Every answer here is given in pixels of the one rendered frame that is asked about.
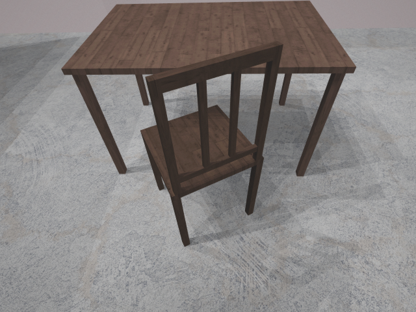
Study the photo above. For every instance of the chair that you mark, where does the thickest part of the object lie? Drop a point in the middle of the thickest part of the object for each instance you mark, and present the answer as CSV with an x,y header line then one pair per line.
x,y
196,150

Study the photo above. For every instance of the table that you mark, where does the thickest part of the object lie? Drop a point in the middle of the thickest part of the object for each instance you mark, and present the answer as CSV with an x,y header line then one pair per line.
x,y
145,39

